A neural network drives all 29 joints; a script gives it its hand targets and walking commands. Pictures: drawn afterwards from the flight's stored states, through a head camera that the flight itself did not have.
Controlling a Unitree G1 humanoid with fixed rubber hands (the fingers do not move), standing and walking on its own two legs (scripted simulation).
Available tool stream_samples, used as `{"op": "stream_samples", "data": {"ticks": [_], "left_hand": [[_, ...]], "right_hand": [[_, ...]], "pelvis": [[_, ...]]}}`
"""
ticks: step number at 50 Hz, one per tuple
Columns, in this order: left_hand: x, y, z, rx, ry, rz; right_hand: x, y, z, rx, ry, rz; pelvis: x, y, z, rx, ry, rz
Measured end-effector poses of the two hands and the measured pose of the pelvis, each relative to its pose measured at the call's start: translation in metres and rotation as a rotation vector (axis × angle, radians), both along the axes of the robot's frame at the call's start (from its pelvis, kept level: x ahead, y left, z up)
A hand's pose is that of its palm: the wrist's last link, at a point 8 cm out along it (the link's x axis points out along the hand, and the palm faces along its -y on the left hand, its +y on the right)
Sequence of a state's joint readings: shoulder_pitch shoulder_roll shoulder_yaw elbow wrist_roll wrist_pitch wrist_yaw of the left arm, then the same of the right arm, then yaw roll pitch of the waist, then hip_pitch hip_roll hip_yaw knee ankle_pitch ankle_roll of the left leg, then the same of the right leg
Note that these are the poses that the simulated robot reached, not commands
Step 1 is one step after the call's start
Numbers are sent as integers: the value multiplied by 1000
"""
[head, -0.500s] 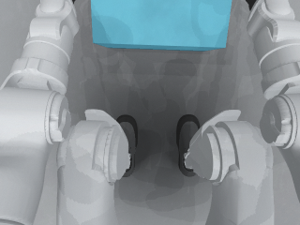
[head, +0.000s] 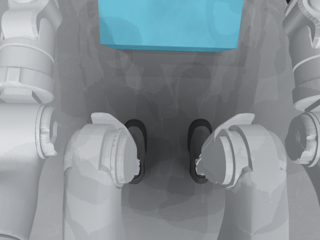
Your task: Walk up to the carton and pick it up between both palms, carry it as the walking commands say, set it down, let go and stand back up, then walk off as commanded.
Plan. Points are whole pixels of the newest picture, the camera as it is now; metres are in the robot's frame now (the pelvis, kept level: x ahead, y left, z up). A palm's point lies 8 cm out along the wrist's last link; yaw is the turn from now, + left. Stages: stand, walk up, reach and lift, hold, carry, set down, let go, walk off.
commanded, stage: set down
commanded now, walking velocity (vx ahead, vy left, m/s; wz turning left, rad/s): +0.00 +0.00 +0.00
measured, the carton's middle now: (169, 8) +0.54 +0.01 -0.28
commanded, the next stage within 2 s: let go in 1.24 s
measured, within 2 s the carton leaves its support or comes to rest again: neither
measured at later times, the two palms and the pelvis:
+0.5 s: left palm out of the picture +0.56 +0.23 -0.01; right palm out of the picture +0.55 -0.21 -0.01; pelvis -0.01 +0.00 +0.11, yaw +1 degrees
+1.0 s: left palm out of the picture +0.56 +0.24 +0.14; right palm out of the picture +0.55 -0.22 +0.14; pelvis +0.00 +0.00 +0.25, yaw +1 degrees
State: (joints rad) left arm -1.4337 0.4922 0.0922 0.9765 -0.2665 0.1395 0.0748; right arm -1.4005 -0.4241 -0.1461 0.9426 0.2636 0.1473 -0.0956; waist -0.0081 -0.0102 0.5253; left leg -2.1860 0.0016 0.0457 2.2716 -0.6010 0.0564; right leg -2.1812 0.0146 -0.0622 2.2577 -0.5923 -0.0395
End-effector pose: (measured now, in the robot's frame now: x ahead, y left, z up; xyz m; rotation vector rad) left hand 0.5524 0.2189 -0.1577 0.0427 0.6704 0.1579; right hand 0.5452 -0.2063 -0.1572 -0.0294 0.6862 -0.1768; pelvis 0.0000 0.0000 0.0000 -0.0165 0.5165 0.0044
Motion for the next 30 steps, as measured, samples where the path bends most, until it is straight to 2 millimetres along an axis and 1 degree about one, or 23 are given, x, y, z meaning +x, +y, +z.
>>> {"op": "stream_samples", "data": {"ticks": [11,22,30], "left_hand": [[5,11,74,10,-23,-1],[6,8,133,1,-23,-24],[8,11,179,7,-18,-32]], "right_hand": [[3,-8,68,-12,-24,-1],[5,-5,130,-4,-30,13],[7,-9,177,-5,-30,15]], "pelvis": [[-4,0,49,2,-13,8],[-9,-1,100,0,-7,11],[-9,0,140,-4,-8,14]]}}
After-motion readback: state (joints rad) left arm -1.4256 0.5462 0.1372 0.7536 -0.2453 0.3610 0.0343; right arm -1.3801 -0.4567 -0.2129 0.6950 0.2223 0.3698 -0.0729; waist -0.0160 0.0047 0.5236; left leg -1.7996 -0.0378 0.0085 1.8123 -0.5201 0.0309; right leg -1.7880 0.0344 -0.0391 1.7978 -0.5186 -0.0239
